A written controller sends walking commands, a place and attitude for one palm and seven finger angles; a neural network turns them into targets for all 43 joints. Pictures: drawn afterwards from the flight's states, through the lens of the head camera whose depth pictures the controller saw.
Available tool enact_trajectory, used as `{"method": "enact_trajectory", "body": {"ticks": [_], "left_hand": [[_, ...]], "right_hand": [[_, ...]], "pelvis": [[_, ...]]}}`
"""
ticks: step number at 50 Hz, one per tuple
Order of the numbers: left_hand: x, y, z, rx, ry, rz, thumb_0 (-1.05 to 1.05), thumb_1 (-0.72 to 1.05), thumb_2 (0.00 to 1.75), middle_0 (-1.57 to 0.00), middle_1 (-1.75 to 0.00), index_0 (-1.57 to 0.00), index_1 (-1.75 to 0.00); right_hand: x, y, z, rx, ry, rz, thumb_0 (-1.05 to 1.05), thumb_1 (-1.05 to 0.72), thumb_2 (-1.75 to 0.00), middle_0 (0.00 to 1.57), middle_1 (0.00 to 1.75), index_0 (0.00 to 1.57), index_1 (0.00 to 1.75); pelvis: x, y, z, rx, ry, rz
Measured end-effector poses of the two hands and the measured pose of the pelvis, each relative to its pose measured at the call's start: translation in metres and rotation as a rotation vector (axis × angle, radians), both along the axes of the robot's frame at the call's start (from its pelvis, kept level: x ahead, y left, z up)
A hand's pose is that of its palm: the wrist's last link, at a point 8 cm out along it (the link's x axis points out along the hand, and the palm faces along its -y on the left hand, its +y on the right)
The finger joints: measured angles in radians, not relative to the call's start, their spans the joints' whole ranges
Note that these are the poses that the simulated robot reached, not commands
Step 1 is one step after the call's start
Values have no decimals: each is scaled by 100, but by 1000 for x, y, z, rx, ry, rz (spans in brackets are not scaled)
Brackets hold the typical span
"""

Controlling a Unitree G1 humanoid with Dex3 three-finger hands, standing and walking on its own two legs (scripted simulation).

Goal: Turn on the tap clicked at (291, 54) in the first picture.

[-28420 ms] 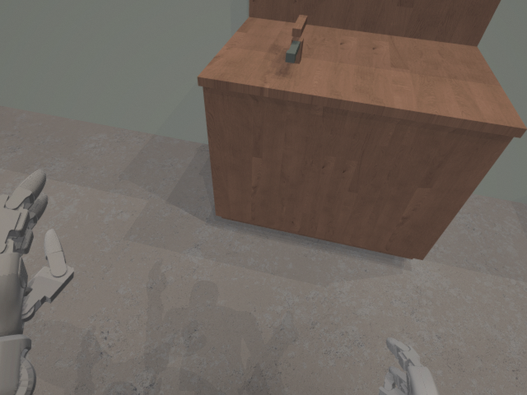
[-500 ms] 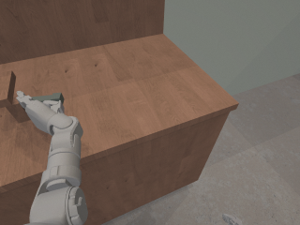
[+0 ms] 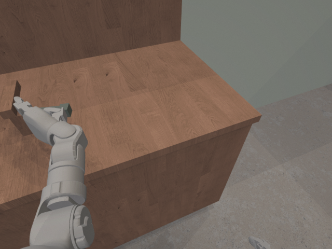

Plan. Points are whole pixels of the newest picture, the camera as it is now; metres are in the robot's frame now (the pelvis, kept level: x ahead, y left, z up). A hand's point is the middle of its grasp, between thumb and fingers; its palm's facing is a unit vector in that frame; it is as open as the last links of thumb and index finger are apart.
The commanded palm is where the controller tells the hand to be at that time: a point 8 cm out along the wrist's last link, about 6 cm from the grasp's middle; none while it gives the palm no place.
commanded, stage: lift the hand up off the lever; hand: left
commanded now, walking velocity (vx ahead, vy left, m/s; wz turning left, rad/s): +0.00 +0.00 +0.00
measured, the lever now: (65, 110) +0.46 +0.30 +0.10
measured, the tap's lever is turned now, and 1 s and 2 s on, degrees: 76 76 76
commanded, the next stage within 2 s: draw the hand back beside the body in 1.02 s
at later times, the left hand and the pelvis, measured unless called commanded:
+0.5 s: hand (58, 110) +0.40 +0.27 +0.16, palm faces +0.85 -0.52 -0.02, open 7.8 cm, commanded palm +0.35 +0.27 +0.17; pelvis +0.01 +0.00 +0.01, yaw -1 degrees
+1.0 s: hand (58, 105) +0.39 +0.26 +0.18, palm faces +0.85 -0.53 -0.04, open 7.8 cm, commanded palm +0.34 +0.27 +0.18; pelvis +0.01 -0.01 +0.01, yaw +0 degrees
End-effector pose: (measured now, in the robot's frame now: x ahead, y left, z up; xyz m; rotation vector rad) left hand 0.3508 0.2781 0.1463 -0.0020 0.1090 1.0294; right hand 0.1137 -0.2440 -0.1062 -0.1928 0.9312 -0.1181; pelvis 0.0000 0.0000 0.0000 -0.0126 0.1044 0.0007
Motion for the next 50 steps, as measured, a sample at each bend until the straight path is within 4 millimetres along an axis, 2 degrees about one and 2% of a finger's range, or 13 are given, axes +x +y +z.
{"method": "enact_trajectory", "body": {"ticks": [8, 16, 22, 30, 36, 42, 50], "left_hand": [[5, 2, 6, -9, 14, 1, 2, 90, 90, -15, -15, -15, -15], [0, -1, 12, -5, -13, -13, 2, 90, 90, -15, -15, -15, -15], [-7, -1, 11, -30, -14, -14, 2, 90, 90, -15, -15, -15, -15], [-13, 3, 25, 2, -27, -10, 2, 90, 90, -15, -15, -15, -15], [-11, -5, 31, -3, -26, -45, 2, 90, 90, -15, -15, -15, -15], [-12, -14, 30, -28, -15, -53, 2, 90, 90, -15, -15, -15, -15], [-14, -9, 35, -7, -9, -18, 2, 90, 90, -15, -15, -15, -15]], "right_hand": [[4, -1, 2, 2, -11, 0, 1, -90, -90, 20, 30, 20, 29], [10, 1, 3, 15, -20, -5, 1, -90, -90, 20, 30, 20, 29], [21, 1, 9, 13, -51, -3, 1, -90, -90, 20, 30, 21, 29], [40, 4, 16, 8, -101, 26, 1, -90, -90, 20, 30, 20, 29], [48, 8, 20, 17, -123, 39, 1, -90, -90, 20, 30, 20, 29], [51, 11, 21, 33, -136, 36, 1, -90, -90, 20, 30, 21, 29], [47, 9, 20, 36, -126, 36, 1, -90, -90, 20, 30, 21, 30]], "pelvis": [[2, -2, 1, 3, 2, -2], [8, -1, 4, 10, -11, -8], [10, -2, 5, 13, -28, -11], [7, -3, 7, 14, -39, -4], [6, -3, 8, 16, -44, -1], [6, -4, 9, 20, -51, -7], [5, -7, 9, 21, -53, -10]]}}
